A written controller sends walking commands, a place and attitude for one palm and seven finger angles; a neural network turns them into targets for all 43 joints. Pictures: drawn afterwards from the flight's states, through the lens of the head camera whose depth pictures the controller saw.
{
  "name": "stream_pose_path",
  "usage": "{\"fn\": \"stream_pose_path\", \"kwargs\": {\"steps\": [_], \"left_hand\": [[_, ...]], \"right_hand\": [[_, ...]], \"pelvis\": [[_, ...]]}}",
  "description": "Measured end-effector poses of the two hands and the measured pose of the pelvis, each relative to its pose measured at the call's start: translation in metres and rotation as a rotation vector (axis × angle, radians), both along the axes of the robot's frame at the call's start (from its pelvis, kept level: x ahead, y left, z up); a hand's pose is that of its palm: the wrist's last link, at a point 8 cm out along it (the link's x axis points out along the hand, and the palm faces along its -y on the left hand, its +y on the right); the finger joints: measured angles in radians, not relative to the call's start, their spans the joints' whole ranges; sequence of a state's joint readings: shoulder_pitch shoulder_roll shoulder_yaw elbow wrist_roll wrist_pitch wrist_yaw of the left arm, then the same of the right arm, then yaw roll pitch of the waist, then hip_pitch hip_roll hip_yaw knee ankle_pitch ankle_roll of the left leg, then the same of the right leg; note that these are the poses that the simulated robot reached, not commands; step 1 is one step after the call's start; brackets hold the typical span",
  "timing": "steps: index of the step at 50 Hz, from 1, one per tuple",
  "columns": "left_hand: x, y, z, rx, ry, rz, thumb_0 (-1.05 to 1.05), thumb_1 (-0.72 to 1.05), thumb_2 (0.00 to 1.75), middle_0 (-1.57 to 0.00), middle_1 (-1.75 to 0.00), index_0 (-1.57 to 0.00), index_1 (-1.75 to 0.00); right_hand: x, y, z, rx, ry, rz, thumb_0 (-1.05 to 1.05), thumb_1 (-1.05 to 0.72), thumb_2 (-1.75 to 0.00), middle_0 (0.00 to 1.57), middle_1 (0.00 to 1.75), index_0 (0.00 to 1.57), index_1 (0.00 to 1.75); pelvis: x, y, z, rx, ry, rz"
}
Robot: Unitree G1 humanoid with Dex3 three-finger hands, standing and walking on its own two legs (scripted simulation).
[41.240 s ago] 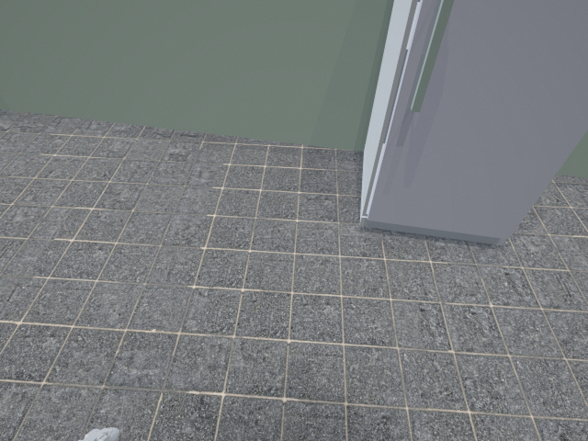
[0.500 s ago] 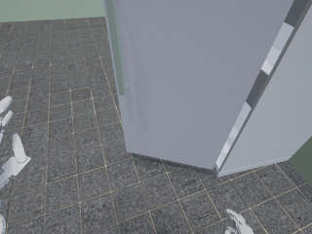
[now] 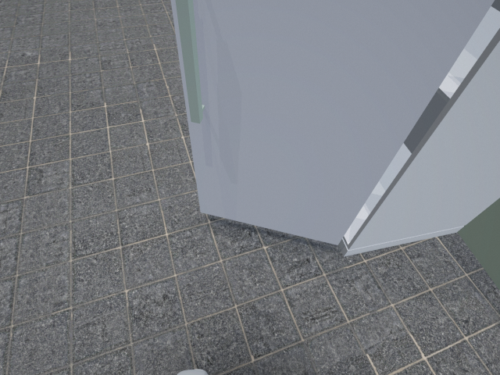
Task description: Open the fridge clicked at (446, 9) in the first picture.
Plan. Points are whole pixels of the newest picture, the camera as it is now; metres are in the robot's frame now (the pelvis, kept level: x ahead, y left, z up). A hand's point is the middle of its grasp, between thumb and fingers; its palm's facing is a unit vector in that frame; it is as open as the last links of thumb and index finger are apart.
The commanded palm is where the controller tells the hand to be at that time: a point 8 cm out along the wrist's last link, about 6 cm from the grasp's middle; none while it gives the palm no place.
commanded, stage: let the arm hang, fingers relaxed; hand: left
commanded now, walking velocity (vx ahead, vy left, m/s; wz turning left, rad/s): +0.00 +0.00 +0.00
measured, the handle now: (193, 45) +0.76 +0.17 +0.11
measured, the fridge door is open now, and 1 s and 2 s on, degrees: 63 63 63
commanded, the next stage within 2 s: look to check the result in 0.70 s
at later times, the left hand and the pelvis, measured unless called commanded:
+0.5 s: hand out of the picture +0.08 +0.21 -0.16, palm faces -0.06 -0.97 -0.23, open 7.4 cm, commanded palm none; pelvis +0.02 +0.02 +0.01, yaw -2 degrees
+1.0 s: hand out of the picture +0.07 +0.21 -0.16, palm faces -0.07 -0.97 -0.21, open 7.4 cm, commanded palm none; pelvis +0.04 +0.02 +0.01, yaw -3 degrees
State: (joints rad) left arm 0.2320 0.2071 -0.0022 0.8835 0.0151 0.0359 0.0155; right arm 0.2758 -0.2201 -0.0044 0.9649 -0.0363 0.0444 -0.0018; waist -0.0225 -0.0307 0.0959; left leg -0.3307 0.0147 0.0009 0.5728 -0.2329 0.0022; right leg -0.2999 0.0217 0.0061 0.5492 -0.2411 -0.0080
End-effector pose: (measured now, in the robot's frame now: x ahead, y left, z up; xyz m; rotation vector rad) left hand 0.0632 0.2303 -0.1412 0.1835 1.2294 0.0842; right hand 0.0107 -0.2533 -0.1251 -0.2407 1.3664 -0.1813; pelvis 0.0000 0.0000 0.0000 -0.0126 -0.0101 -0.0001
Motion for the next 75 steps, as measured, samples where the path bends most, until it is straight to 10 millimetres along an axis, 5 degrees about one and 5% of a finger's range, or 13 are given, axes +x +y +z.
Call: {"fn": "stream_pose_path", "kwargs": {"steps": [4, 9, 24, 31, 52, 75], "left_hand": [[-0.018, 0.019, 0.005, 0.041, 0.084, 0.012, -0.02, 0.97, 0.90, -0.21, -0.30, -0.21, -0.30], [-0.026, 0.036, 0.012, 0.086, 0.144, 0.016, 0.00, 0.94, 0.90, -0.21, -0.30, -0.20, -0.30], [0.013, 0.029, 0.013, 0.060, 0.084, -0.007, 0.01, 0.91, 0.90, -0.20, -0.30, -0.20, -0.30], [0.025, 0.017, 0.009, 0.023, 0.071, -0.016, 0.00, 0.91, 0.90, -0.20, -0.30, -0.20, -0.30], [0.008, 0.025, 0.009, 0.038, 0.169, 0.001, 0.01, 0.91, 0.90, -0.20, -0.30, -0.20, -0.30], [0.016, 0.017, 0.009, 0.021, 0.137, -0.004, 0.00, 0.91, 0.90, -0.20, -0.30, -0.20, -0.30]], "right_hand": [[-0.026, 0.008, -0.001, 0.016, 0.093, -0.033, 0.01, -0.91, -0.90, 0.20, 0.30, 0.20, 0.30], [-0.028, 0.020, -0.005, 0.045, 0.103, -0.060, 0.01, -0.91, -0.90, 0.20, 0.30, 0.20, 0.30], [0.040, 0.035, -0.008, 0.072, -0.045, -0.040, 0.01, -0.91, -0.90, 0.20, 0.30, 0.20, 0.30], [0.054, 0.037, -0.004, 0.064, -0.063, -0.040, 0.00, -0.91, -0.90, 0.20, 0.30, 0.20, 0.30], [0.029, 0.049, -0.008, 0.078, 0.043, -0.087, 0.01, -0.91, -0.90, 0.20, 0.30, 0.20, 0.30], [0.034, 0.048, -0.007, 0.076, 0.013, -0.088, 0.00, -0.91, -0.90, 0.20, 0.30, 0.20, 0.30]], "pelvis": [[0.004, 0.004, 0.005, -0.003, 0.008, -0.006], [0.008, 0.008, 0.008, 0.001, 0.006, -0.016], [0.022, 0.018, 0.011, 0.009, 0.003, -0.035], [0.029, 0.019, 0.012, 0.010, 0.001, -0.040], [0.046, 0.022, 0.013, 0.011, 0.002, -0.051], [0.046, 0.021, 0.014, 0.013, -0.006, -0.054]]}}
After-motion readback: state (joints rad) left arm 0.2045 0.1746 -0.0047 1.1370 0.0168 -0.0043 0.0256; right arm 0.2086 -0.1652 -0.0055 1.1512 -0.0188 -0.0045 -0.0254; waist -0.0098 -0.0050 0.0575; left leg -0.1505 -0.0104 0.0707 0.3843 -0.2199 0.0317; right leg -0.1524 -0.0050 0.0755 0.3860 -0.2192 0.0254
